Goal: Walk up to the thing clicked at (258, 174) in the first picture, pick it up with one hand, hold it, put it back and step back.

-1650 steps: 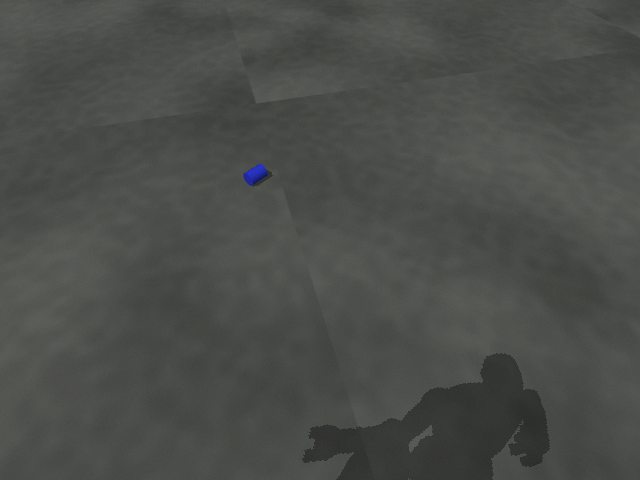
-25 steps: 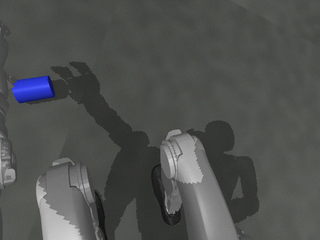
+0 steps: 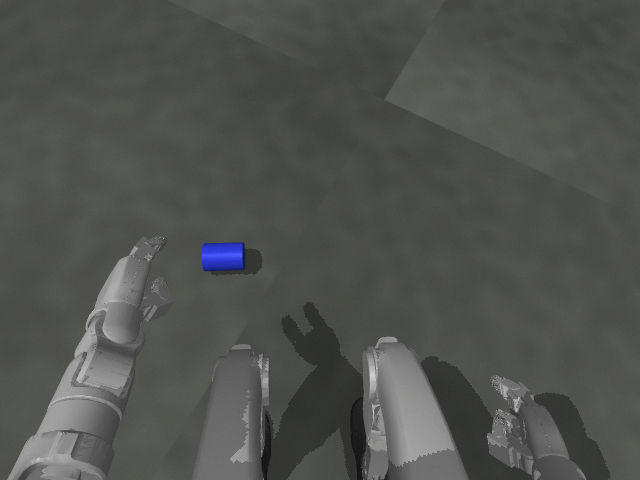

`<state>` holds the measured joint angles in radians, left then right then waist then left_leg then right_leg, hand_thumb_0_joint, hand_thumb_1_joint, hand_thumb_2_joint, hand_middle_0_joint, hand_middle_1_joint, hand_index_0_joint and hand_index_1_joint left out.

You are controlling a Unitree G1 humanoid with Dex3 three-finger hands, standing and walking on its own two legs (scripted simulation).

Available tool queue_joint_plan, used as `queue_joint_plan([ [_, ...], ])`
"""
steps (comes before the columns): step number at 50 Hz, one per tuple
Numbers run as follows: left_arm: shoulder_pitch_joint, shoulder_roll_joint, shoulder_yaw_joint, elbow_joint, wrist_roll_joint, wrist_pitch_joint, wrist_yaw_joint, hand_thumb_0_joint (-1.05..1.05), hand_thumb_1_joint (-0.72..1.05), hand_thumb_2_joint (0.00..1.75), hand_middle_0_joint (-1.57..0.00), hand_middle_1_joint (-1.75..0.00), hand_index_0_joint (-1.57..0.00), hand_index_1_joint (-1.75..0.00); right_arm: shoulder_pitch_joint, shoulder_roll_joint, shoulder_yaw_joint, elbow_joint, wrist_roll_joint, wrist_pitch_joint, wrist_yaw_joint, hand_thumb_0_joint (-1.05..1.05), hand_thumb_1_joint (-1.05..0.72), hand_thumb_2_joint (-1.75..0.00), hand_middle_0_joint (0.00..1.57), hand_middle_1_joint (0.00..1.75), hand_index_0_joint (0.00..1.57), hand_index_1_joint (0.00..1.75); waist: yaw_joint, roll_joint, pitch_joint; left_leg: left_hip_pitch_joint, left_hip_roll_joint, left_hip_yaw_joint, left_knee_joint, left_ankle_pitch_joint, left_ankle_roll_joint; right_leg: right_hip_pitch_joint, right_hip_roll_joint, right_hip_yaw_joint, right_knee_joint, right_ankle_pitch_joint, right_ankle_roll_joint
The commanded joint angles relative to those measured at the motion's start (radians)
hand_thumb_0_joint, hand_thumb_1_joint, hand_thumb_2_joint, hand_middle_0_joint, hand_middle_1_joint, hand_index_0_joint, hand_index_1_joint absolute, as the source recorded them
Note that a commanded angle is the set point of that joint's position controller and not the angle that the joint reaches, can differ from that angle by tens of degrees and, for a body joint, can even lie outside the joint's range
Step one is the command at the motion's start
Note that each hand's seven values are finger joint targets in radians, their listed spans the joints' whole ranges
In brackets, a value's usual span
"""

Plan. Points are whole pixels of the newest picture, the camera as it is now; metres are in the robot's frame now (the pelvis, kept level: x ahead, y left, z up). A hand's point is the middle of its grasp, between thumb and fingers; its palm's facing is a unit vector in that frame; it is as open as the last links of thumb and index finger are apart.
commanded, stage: home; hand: left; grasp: from above
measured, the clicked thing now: (224, 256) +0.56 +0.20 -0.49
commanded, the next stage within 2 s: none
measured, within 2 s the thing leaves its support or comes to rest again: neither
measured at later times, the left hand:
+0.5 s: hand (115, 340) +0.27 +0.18 +0.09, palm faces +0.10 -0.97 -0.21, open 7.4 cm
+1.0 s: hand (56, 376) +0.23 +0.19 +0.15, palm faces +0.11 -0.98 -0.19, open 7.4 cm
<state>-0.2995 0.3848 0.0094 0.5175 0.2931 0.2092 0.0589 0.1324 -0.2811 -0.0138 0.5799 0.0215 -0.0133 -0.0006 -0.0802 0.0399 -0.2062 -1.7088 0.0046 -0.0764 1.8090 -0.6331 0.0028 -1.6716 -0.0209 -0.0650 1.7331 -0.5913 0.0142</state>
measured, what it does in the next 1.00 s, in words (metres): rises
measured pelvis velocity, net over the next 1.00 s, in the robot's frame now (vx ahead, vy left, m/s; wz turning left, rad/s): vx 0.09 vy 0.00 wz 0.06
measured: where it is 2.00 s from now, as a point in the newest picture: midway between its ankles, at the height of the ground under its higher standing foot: (312, 476)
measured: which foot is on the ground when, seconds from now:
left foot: down 0.00-1.00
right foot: down 0.00-1.00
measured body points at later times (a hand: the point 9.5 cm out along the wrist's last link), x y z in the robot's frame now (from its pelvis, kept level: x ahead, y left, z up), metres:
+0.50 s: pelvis +0.06 +0.00 +0.17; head +0.12 +0.01 +0.61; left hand +0.26 +0.24 +0.11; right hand +0.22 -0.24 +0.08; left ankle +0.08 +0.11 -0.49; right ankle +0.09 -0.13 -0.49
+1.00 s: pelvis +0.09 +0.00 +0.20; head +0.10 +0.01 +0.65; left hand +0.23 +0.24 +0.16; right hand +0.27 -0.22 +0.14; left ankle +0.08 +0.11 -0.49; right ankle +0.09 -0.13 -0.49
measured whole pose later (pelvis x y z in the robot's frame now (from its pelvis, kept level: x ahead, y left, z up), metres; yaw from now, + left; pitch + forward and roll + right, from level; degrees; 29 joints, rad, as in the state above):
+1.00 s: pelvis +0.09 +0.00 +0.20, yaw +3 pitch +10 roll -3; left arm 0.50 0.22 0.02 -0.11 -0.06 0.44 0.02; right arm 0.27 -0.22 0.04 0.52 0.00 -0.23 -0.17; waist -0.03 0.04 -0.17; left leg -0.67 0.02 -0.06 1.00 -0.50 0.01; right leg -0.63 -0.01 -0.06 0.92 -0.46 0.02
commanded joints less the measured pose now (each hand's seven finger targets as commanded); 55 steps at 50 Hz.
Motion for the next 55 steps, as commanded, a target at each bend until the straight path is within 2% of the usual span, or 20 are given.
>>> queue_joint_plan([
  [1,-0.146,0.095,0.044,-0.257,-0.114,-0.006,0.051,0.00,0.90,0.90,-0.20,-0.30,-0.20,-0.30,0.055,-0.143,-0.041,-0.082,0.015,-0.064,-0.047,0.00,-0.90,-0.90,0.20,0.30,0.20,0.30,-0.048,0.088,-0.390,0.499,-0.001,-0.053,-0.428,-0.070,0.017,0.338,0.027,0.017,-0.327,0.011,-0.035],
  [2,-0.121,0.094,0.062,-0.280,-0.147,-0.001,0.055,0.00,0.90,0.90,-0.20,-0.30,-0.20,-0.30,0.051,-0.135,-0.041,-0.083,0.016,-0.072,-0.054,0.00,-0.90,-0.90,0.20,0.30,0.20,0.30,-0.043,0.090,-0.373,0.514,-0.002,-0.039,-0.445,-0.056,0.019,0.375,0.027,0.026,-0.360,0.015,-0.036],
  [4,-0.074,0.089,0.068,-0.328,-0.187,0.013,0.060,0.00,0.90,0.90,-0.20,-0.30,-0.20,-0.30,0.039,-0.126,-0.036,-0.098,0.019,-0.087,-0.069,0.00,-0.90,-0.90,0.20,0.30,0.20,0.30,-0.033,0.077,-0.398,0.573,-0.006,-0.020,-0.477,-0.015,0.022,0.463,0.027,0.036,-0.421,0.034,-0.035],
  [5,-0.038,0.074,0.061,-0.317,-0.204,0.023,0.061,0.00,0.90,0.90,-0.20,-0.30,-0.20,-0.30,0.031,-0.118,-0.029,-0.098,0.019,-0.094,-0.074,0.00,-0.90,-0.90,0.20,0.30,0.20,0.30,-0.041,0.061,-0.375,0.582,-0.008,-0.015,-0.494,-0.003,0.024,0.500,0.026,0.042,-0.451,0.042,-0.033],
  [9,0.072,0.031,0.079,-0.355,-0.264,0.059,0.062,0.00,0.90,0.90,-0.20,-0.30,-0.20,-0.30,0.031,-0.100,-0.012,-0.103,0.023,-0.117,-0.100,0.00,-0.90,-0.90,0.20,0.30,0.20,0.30,-0.026,0.050,-0.320,0.679,-0.006,-0.010,-0.585,0.068,0.021,0.610,0.027,0.046,-0.544,0.096,-0.033],
  [11,0.135,0.026,0.107,-0.385,-0.299,0.076,0.059,0.00,0.90,0.90,-0.20,-0.30,-0.20,-0.30,0.025,-0.096,-0.006,-0.114,0.025,-0.127,-0.115,0.00,-0.90,-0.90,0.20,0.30,0.20,0.30,-0.006,0.050,-0.315,0.739,-0.005,-0.019,-0.635,0.074,0.020,0.666,0.027,0.043,-0.589,0.107,-0.031],
  [12,0.180,0.001,0.096,-0.388,-0.308,0.086,0.056,0.00,0.90,0.90,-0.20,-0.30,-0.20,-0.30,0.029,-0.087,0.000,-0.116,0.026,-0.132,-0.122,0.00,-0.90,-0.90,0.20,0.30,0.20,0.30,-0.011,0.040,-0.291,0.754,-0.004,-0.018,-0.660,0.085,0.019,0.691,0.027,0.041,-0.613,0.116,-0.031],
  [14,0.255,-0.002,0.111,-0.419,-0.328,0.104,0.054,0.00,0.90,0.90,-0.20,-0.30,-0.20,-0.30,0.033,-0.081,0.008,-0.128,0.028,-0.141,-0.134,0.00,-0.90,-0.90,0.20,0.30,0.20,0.30,0.003,0.028,-0.271,0.796,-0.007,-0.009,-0.702,0.115,0.019,0.762,0.028,0.043,-0.667,0.138,-0.031],
  [17,0.350,-0.037,0.100,-0.486,-0.348,0.122,0.042,0.00,0.90,0.90,-0.20,-0.30,-0.20,-0.30,0.048,-0.067,0.012,-0.131,0.024,-0.155,-0.150,0.00,-0.90,-0.90,0.20,0.30,0.20,0.30,0.000,0.029,-0.225,0.856,-0.005,-0.001,-0.760,0.178,0.018,0.837,0.032,0.037,-0.731,0.193,-0.027],
  [20,0.461,-0.036,0.109,-0.566,-0.359,0.138,0.036,0.00,0.90,0.90,-0.20,-0.30,-0.20,-0.30,0.070,-0.062,0.013,-0.156,0.024,-0.166,-0.163,0.00,-0.90,-0.90,0.20,0.30,0.20,0.30,0.009,0.023,-0.209,0.936,-0.009,0.014,-0.809,0.245,0.018,0.931,0.035,0.034,-0.800,0.245,-0.025],
  [21,0.497,-0.049,0.091,-0.595,-0.358,0.141,0.033,0.00,0.90,0.90,-0.20,-0.30,-0.20,-0.30,0.079,-0.057,0.012,-0.157,0.021,-0.171,-0.167,0.00,-0.90,-0.90,0.20,0.30,0.20,0.30,0.005,0.021,-0.205,0.954,-0.011,0.021,-0.816,0.294,0.018,0.959,0.037,0.031,-0.815,0.286,-0.024],
  [26,0.651,-0.062,0.083,-0.706,-0.356,0.155,0.024,0.00,0.90,0.90,-0.20,-0.30,-0.20,-0.30,0.109,-0.049,0.009,-0.182,0.011,-0.189,-0.183,0.00,-0.90,-0.90,0.20,0.30,0.20,0.30,0.011,0.027,-0.160,1.066,-0.008,0.026,-0.894,0.409,0.012,1.044,0.045,0.015,-0.882,0.377,-0.026],
  [28,0.704,-0.060,0.083,-0.768,-0.359,0.161,0.019,0.00,0.90,0.90,-0.20,-0.30,-0.20,-0.30,0.107,-0.046,0.008,-0.199,0.009,-0.198,-0.188,0.00,-0.90,-0.90,0.20,0.30,0.20,0.30,0.024,0.025,-0.127,1.083,-0.011,0.029,-0.915,0.410,0.015,1.067,0.046,0.011,-0.909,0.384,-0.022],
  [31,0.774,-0.071,0.078,-0.792,-0.357,0.171,0.009,0.00,0.90,0.90,-0.20,-0.30,-0.20,-0.30,0.109,-0.047,0.005,-0.203,0.002,-0.212,-0.194,0.00,-0.90,-0.90,0.20,0.30,0.20,0.30,0.023,0.015,-0.094,1.106,-0.007,0.025,-0.943,0.427,0.015,1.082,0.051,-0.002,-0.928,0.386,-0.025],
  [34,0.802,-0.069,0.073,-0.817,-0.352,0.179,-0.005,0.00,0.90,0.90,-0.20,-0.30,-0.20,-0.30,0.111,-0.052,0.000,-0.211,-0.001,-0.224,-0.197,0.00,-0.90,-0.90,0.20,0.30,0.20,0.30,0.021,-0.001,-0.069,1.125,-0.006,0.024,-0.960,0.461,0.015,1.096,0.053,-0.013,-0.935,0.409,-0.023],
  [38,0.785,-0.072,0.060,-0.820,-0.346,0.186,-0.024,0.00,0.90,0.90,-0.20,-0.30,-0.20,-0.30,0.100,-0.060,-0.001,-0.214,-0.006,-0.238,-0.193,0.00,-0.90,-0.90,0.20,0.30,0.20,0.30,0.021,0.016,-0.001,1.124,-0.001,0.015,-0.993,0.401,0.009,1.067,0.052,-0.022,-0.944,0.343,-0.025],
  [42,0.763,-0.068,0.066,-0.806,-0.344,0.183,-0.035,0.00,0.90,0.90,-0.20,-0.30,-0.20,-0.30,0.103,-0.065,-0.005,-0.206,-0.012,-0.255,-0.189,0.00,-0.90,-0.90,0.20,0.30,0.20,0.30,0.022,0.015,-0.003,1.132,0.000,0.012,-0.987,0.414,0.005,1.068,0.051,-0.024,-0.932,0.346,-0.023],
  [46,0.777,-0.060,0.078,-0.826,-0.340,0.178,-0.033,0.00,0.90,0.90,-0.20,-0.30,-0.20,-0.30,0.098,-0.066,-0.008,-0.207,-0.015,-0.264,-0.186,0.00,-0.90,-0.90,0.20,0.30,0.20,0.30,0.033,0.010,-0.050,1.139,-0.008,0.020,-0.969,0.448,0.006,1.101,0.047,-0.017,-0.927,0.383,-0.021],
  [47,0.778,-0.059,0.079,-0.825,-0.341,0.179,-0.032,0.00,0.90,0.90,-0.20,-0.30,-0.20,-0.30,0.098,-0.065,-0.005,-0.205,-0.014,-0.263,-0.185,0.00,-0.90,-0.90,0.20,0.30,0.20,0.30,0.040,0.017,-0.046,1.138,-0.009,0.025,-0.968,0.446,0.006,1.102,0.045,-0.013,-0.930,0.384,-0.021],
  [55,0.774,-0.058,0.076,-0.826,-0.335,0.181,-0.028,0.00,0.90,0.90,-0.20,-0.30,-0.20,-0.30,0.083,-0.065,-0.003,-0.204,-0.015,-0.265,-0.183,0.00,-0.90,-0.90,0.20,0.30,0.20,0.30,0.040,0.034,-0.039,1.128,-0.004,0.013,-0.989,0.382,0.004,1.090,0.048,-0.013,-0.931,0.326,-0.023],
])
